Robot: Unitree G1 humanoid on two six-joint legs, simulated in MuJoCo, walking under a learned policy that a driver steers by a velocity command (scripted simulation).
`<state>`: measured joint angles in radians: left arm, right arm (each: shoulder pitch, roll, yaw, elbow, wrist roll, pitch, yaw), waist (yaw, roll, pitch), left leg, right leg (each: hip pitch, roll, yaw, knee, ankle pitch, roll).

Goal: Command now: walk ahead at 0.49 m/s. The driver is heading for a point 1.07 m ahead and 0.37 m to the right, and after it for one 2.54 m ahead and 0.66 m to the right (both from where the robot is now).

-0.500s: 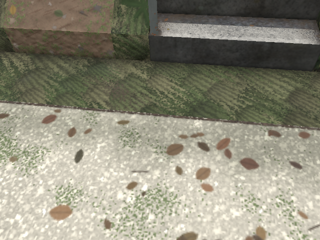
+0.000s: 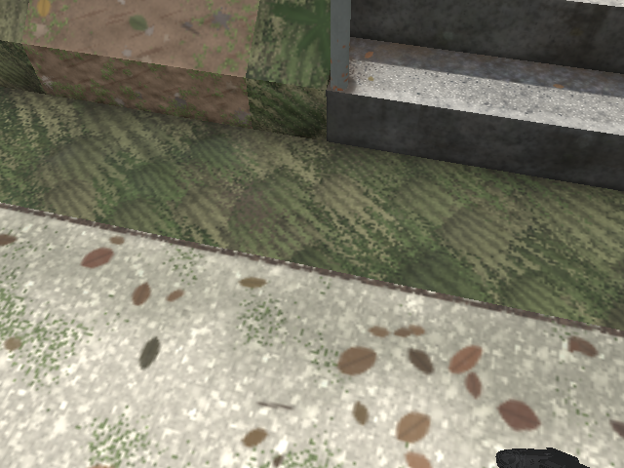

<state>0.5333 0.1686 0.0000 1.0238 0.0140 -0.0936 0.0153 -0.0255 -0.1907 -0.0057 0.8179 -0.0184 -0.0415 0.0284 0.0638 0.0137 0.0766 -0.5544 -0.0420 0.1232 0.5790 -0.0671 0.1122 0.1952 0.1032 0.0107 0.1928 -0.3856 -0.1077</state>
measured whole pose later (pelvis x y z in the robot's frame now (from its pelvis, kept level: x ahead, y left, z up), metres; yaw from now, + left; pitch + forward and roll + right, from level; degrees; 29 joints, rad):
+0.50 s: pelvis +0.27 -0.01 +0.01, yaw -9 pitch +0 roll +1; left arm 0.07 0.19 0.01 0.86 0.02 -0.03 -0.04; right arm 0.45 -0.18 -0.01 1.05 -0.02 -0.11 -0.02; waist -0.05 -0.02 0.06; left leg 0.11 -0.08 0.21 0.19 -0.31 0.07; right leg -0.62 -0.05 -0.07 0.68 -0.01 -0.09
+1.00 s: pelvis +0.53 -0.10 +0.02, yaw -26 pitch +2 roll +0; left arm 0.44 0.25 0.07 0.94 0.01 -0.06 0.00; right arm 0.03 -0.25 -0.03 0.77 -0.04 -0.03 0.02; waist 0.08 0.04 0.04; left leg -0.67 0.09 -0.03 0.74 -0.03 -0.04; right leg -0.01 0.15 0.14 0.27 -0.26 -0.13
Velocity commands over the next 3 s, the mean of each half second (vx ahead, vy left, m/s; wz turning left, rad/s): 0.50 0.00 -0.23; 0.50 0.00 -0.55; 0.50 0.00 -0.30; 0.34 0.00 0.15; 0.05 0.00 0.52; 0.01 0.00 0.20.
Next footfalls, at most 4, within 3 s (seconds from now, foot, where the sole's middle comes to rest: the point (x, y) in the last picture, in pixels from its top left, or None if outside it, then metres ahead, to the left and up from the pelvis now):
0.04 left None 0.19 0.06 -0.76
0.60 right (412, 456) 0.46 -0.12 -0.76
1.14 left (398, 300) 0.83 -0.10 -0.76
1.64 right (528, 277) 0.91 -0.42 -0.76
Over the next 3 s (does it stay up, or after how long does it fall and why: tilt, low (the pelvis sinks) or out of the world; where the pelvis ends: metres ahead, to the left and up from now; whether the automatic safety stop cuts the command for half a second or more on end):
stays up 0.87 -0.33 0.02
